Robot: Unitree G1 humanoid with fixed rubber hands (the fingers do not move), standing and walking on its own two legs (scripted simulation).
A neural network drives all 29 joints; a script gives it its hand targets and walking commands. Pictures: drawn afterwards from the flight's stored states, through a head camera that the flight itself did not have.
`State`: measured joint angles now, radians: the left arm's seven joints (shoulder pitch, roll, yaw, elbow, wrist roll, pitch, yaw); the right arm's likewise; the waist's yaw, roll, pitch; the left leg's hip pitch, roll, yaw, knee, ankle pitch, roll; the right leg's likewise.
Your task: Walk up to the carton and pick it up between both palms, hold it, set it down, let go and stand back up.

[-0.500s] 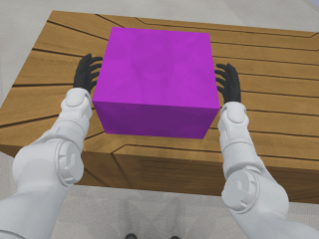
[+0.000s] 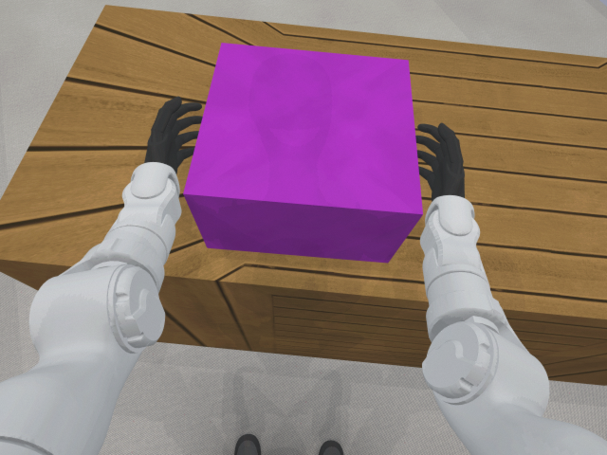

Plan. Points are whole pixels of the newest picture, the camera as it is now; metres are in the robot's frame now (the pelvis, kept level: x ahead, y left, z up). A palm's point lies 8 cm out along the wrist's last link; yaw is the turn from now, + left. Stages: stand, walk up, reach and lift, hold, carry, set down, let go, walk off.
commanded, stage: set down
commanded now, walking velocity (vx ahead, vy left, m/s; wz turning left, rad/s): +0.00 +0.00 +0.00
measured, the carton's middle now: (306, 155) +0.53 +0.01 -0.01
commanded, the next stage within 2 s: none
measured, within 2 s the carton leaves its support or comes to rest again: neither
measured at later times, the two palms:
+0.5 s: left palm (164, 160) +0.47 +0.20 +0.04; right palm (445, 188) +0.45 -0.17 +0.05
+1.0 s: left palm (164, 161) +0.47 +0.20 +0.04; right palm (445, 188) +0.45 -0.17 +0.05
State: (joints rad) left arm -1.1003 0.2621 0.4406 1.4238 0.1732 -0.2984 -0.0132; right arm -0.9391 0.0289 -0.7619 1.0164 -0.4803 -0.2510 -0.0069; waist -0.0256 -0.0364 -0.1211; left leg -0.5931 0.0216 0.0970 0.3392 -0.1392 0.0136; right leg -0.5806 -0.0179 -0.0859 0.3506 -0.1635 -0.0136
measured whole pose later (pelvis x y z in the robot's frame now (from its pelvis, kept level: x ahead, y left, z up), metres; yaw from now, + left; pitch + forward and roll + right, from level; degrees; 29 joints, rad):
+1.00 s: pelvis +0.00 -0.01 +0.00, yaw +1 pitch +21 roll +1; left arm -1.05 0.23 0.58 1.29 0.29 -0.26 -0.06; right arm -0.91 0.09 -0.76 0.88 -0.52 -0.20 0.00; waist -0.03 -0.04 -0.08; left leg -0.55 0.02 0.09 0.32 -0.14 0.00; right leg -0.55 -0.02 -0.10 0.36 -0.18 -0.02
